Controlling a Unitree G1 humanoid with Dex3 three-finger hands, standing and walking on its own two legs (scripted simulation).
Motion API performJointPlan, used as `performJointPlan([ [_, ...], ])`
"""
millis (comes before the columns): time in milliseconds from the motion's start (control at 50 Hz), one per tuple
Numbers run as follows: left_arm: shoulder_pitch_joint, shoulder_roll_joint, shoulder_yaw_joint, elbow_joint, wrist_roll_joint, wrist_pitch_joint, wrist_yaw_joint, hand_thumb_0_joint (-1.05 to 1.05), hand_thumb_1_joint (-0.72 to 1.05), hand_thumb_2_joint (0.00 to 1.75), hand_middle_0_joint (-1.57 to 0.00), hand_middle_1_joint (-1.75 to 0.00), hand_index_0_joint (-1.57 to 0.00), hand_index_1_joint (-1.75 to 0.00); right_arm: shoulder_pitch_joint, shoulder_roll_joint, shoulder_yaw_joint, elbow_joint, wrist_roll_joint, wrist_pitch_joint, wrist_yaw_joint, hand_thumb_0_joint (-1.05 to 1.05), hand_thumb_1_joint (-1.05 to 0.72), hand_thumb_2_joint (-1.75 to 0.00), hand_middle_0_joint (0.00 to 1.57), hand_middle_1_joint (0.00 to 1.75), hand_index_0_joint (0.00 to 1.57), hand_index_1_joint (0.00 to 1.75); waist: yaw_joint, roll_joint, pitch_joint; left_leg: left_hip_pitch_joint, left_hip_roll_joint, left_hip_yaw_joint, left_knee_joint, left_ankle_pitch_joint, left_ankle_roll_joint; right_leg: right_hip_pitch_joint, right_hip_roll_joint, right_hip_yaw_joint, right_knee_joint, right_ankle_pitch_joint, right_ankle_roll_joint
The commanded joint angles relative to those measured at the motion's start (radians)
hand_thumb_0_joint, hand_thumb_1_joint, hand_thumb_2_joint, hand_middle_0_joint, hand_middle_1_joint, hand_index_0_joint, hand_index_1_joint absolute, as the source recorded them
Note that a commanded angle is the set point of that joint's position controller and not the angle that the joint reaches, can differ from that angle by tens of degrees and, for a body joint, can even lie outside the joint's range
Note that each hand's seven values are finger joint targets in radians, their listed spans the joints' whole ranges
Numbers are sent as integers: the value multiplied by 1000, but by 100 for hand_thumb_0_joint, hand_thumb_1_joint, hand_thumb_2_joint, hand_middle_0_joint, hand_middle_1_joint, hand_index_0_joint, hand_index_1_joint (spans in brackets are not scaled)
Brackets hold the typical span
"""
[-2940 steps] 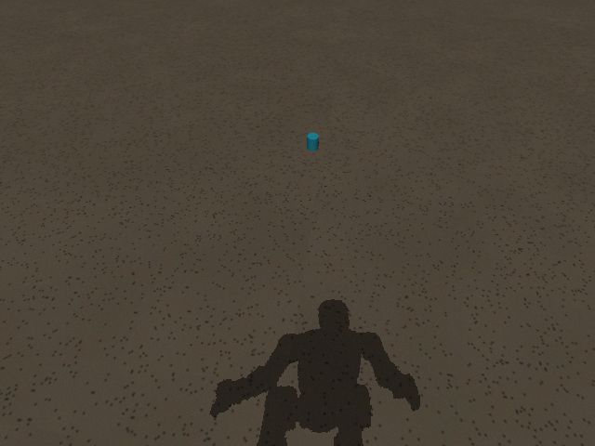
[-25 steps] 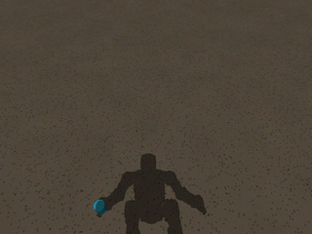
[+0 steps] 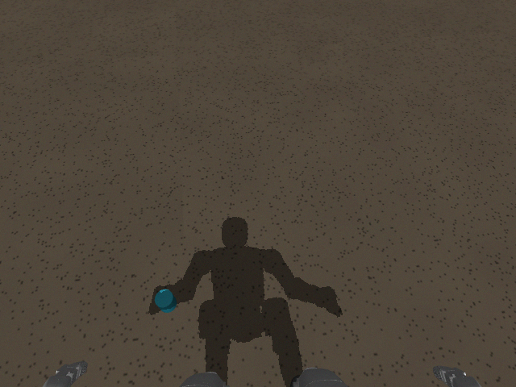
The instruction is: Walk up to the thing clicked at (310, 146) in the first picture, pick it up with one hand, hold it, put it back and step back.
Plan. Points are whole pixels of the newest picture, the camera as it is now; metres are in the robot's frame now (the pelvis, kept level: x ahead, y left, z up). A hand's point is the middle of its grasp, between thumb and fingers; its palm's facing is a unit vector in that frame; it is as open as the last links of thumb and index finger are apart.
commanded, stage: step back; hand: left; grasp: from above
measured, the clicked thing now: (166, 301) +0.43 +0.31 -0.72
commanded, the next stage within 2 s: none
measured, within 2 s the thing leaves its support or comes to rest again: neither
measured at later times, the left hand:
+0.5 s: hand out of the picture +0.01 +0.27 -0.16, palm faces -0.14 -0.92 -0.38, open 7.4 cm
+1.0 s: hand out of the picture -0.11 +0.26 -0.15, palm faces -0.03 -0.93 -0.36, open 7.4 cm
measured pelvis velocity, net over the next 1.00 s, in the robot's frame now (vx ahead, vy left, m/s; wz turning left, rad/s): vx -0.26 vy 0.01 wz -0.01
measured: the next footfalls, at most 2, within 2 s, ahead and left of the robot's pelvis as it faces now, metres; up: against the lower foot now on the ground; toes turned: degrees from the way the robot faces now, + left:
right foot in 0.54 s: -0.13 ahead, -0.12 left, +0.00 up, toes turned -5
left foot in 0.94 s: -0.23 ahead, +0.12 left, +0.00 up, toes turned -2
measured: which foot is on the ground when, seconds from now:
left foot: down 0.00-0.58, up 0.60-0.92, down 0.94-1.00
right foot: down 0.00-0.04, up 0.06-0.52, down 0.54-0.96, up 0.98-1.00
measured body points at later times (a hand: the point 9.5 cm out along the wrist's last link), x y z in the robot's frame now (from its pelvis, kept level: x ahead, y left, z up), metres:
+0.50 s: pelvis -0.11 +0.02 -0.01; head -0.04 +0.02 +0.44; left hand +0.01 +0.32 -0.14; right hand -0.02 -0.30 -0.12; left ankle -0.01 +0.11 -0.73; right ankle -0.16 -0.12 -0.71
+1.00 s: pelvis -0.26 +0.01 -0.01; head -0.18 +0.02 +0.43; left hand -0.10 +0.31 -0.13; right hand -0.21 -0.31 -0.13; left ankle -0.27 +0.12 -0.73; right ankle -0.18 -0.11 -0.72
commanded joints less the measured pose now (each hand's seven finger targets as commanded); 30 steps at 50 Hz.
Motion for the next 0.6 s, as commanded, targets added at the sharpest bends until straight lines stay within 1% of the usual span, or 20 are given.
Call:
performJointPlan([
  [0, -112, 225, 51, -144, 3, -4, 17, 0, 90, 90, -20, -30, -20, -30, 156, -196, -55, -51, -12, -20, -8, 0, -90, -90, 20, 30, 20, 30, -60, -25, -191, 77, 151, -167, -202, 315, 60, -59, -68, 71, 103, 92, -127],
  [20, -86, 162, 42, -148, -5, 2, 21, 0, 90, 90, -20, -30, -20, -30, 120, -282, -75, -62, -17, -29, -11, 0, -90, -90, 20, 30, 20, 30, -45, 192, -164, 118, 306, -391, -361, 548, 102, -168, 138, 21, 292, -204, -68],
  [40, -37, 172, 48, -141, 4, 13, 32, 0, 90, 90, -20, -30, -20, -30, 122, -296, -82, -77, -28, -38, -19, 0, -90, -90, 20, 30, 20, 30, -26, 132, -184, 155, 344, -433, -346, 644, 117, -191, 153, 149, 398, -385, -67],
  [60, 7, 173, 44, -134, -1, 16, 38, 0, 90, 90, -20, -30, -20, -30, 87, -299, -79, -94, -32, -41, -25, 0, -90, -90, 20, 30, 20, 30, -8, 140, -183, 144, 368, -426, -327, 710, 154, -202, 159, 173, 497, -408, -65],
  [80, -1, 177, 46, -126, 0, 20, 39, 0, 90, 90, -20, -30, -20, -30, 76, -279, -78, -106, -36, -40, -31, 0, -90, -90, 20, 30, 20, 30, -15, 143, -173, 110, 355, -417, -335, 692, 139, -193, 161, 204, 564, -390, -72],
  [100, 18, 186, 50, -119, -4, 21, 39, 0, 90, 90, -20, -30, -20, -30, 35, -259, -75, -122, -35, -41, -39, 0, -90, -90, 20, 30, 20, 30, 3, 149, -171, 120, 333, -359, -320, 669, 145, -193, 154, 217, 603, -349, -75],
  [140, 78, 188, 50, -114, -14, 25, 30, 0, 90, 90, -20, -30, -20, -30, -21, -218, -65, -148, -35, -47, -47, 0, -90, -90, 20, 30, 20, 30, 42, 140, -179, 136, 252, -238, -292, 615, 123, -197, 158, 213, 639, -255, -66],
  [180, 123, 195, 58, -115, -4, 24, 26, 0, 90, 90, -20, -30, -20, -30, -4, -195, -66, -167, -26, -49, -50, 0, -90, -90, 20, 30, 20, 30, 43, 115, -220, 213, 234, -203, -272, 573, 115, -204, 162, 196, 665, -210, -47],
  [220, 114, 190, 63, -136, 2, 17, 25, 0, 90, 90, -20, -30, -20, -30, 48, -180, -66, -167, -17, -52, -56, 0, -90, -90, 20, 30, 20, 30, 13, 97, -237, 283, 254, -210, -251, 600, 150, -220, 150, 185, 629, -217, -21],
  [260, 90, 190, 63, -164, 4, 11, 22, 0, 90, 90, -20, -30, -20, -30, 87, -183, -68, -171, -12, -51, -59, 0, -90, -90, 20, 30, 20, 30, -12, 86, -228, 324, 252, -196, -240, 621, 142, -236, 142, 172, 559, -224, -10],
  [280, 86, 188, 63, -174, 2, 9, 21, 0, 90, 90, -20, -30, -20, -30, 100, -193, -71, -172, -13, -50, -60, 0, -90, -90, 20, 30, 20, 30, -26, 102, -234, 351, 265, -205, -234, 619, 153, -235, 133, 167, 511, -240, -5],
  [320, 71, 185, 63, -189, 0, 8, 19, 0, 90, 90, -20, -30, -20, -30, 121, -210, -76, -178, -17, -48, -60, 0, -90, -90, 20, 30, 20, 30, -48, 112, -232, 352, 299, -231, -230, 603, 199, -207, 112, 151, 430, -289, -3],
  [360, 96, 181, 64, -187, 0, 7, 18, 0, 90, 90, -20, -30, -20, -30, 106, -219, -76, -195, -21, -46, -57, 0, -90, -90, 20, 30, 20, 30, -42, 129, -237, 314, 333, -239, -228, 603, 227, -163, 89, 121, 379, -308, -7],
  [420, 144, 190, 72, -165, 4, 9, 7, 0, 90, 90, -20, -30, -20, -30, 67, -234, -77, -213, -24, -41, -51, 0, -90, -90, 20, 30, 20, 30, -28, 132, -239, 191, 312, -222, -257, 421, 200, -56, 78, 65, 287, -275, -20],
  [460, 219, 191, 77, -144, 5, 10, -5, 0, 90, 90, -20, -30, -20, -30, 29, -249, -79, -230, -24, -36, -46, 0, -90, -90, 20, 30, 20, 30, 4, 145, -250, 103, 296, -192, -273, 266, 160, 37, 65, 33, 171, -220, -43],
  [500, 320, 180, 83, -106, 7, 8, -12, 0, 90, 90, -20, -30, -20, -30, -26, -248, -80, -242, -19, -25, -39, 0, -90, -90, 20, 30, 20, 30, 58, 142, -264, -7, 266, -148, -232, 167, 106, 172, 57, 3, -22, -67, -77],
  [520, 337, 190, 90, -102, 13, 5, -11, 0, 90, 90, -20, -30, -20, -30, -30, -229, -72, -240, -13, -20, -36, 0, -90, -90, 20, 30, 20, 30, 70, 98, -249, -67, 222, -124, -172, 86, 61, 195, 36, 58, -88, -66, -101],
  [540, 298, 246, 106, -127, 30, 0, -11, 0, 90, 90, -20, -30, -20, -30, -15, -183, -61, -245, -7, -16, -34, 0, -90, -90, 20, 30, 20, 30, 56, -92, -183, -218, 96, -73, -15, -85, 0, 164, -107, 323, -209, -162, -156],
  [560, 189, 326, 120, -186, 27, -4, -12, 0, 90, 90, -20, -30, -20, -30, -3, -145, -52, -245, -2, -16, -43, 0, -90, -90, 20, 30, 20, 30, 42, -258, -107, -276, -83, -7, 208, -215, -53, 19, -264, 511, -323, -244, -243],
  [580, 100, 381, 126, -231, 39, -5, -5, 0, 90, 90, -20, -30, -20, -30, -3, -188, -72, -227, -11, -11, -53, 0, -90, -90, 20, 30, 20, 30, 60, -284, -55, -170, -69, -113, 434, -259, -59, -214, -380, 618, -379, -245, -361],
])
